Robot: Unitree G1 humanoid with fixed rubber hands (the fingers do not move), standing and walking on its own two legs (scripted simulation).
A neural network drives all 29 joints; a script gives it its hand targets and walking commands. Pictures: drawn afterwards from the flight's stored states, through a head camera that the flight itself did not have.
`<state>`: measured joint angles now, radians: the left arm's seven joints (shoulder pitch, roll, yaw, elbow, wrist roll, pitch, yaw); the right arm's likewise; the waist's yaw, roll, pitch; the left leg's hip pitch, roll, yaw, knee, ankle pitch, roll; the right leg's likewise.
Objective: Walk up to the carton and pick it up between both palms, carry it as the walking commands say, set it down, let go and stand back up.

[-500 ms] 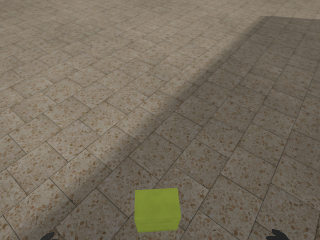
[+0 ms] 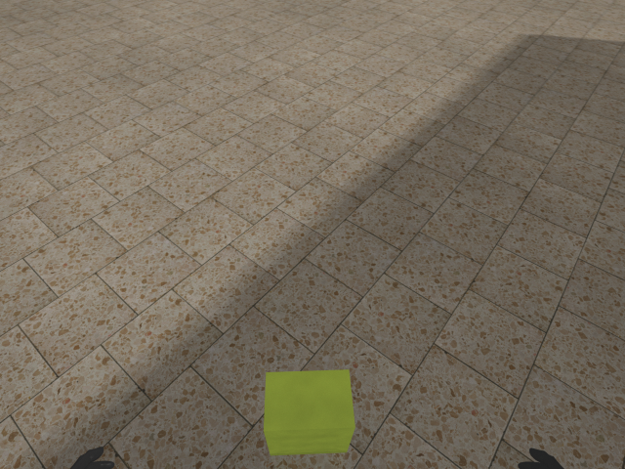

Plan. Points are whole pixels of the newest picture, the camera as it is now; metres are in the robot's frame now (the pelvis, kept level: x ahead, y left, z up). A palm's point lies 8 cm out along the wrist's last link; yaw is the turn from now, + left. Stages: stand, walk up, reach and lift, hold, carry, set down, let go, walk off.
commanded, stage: reach and lift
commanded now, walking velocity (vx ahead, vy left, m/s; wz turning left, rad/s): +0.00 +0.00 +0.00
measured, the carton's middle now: (308, 414) +0.39 +0.02 -0.65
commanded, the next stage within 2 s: none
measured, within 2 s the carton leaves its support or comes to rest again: neither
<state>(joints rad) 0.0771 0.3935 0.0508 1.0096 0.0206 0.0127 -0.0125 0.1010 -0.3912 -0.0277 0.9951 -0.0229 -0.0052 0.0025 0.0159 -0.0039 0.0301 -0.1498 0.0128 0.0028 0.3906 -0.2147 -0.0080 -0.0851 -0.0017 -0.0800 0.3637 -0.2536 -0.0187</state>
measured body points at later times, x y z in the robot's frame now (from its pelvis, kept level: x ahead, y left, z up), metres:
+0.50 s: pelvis -0.05 +0.02 -0.05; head +0.08 +0.01 +0.38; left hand +0.23 +0.28 -0.14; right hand +0.23 -0.26 -0.14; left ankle +0.00 +0.12 -0.74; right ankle -0.04 -0.10 -0.74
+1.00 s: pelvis -0.10 +0.01 -0.10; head +0.15 +0.00 +0.27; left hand +0.35 +0.25 -0.20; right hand +0.37 -0.22 -0.19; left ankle +0.00 +0.12 -0.74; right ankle -0.04 -0.10 -0.74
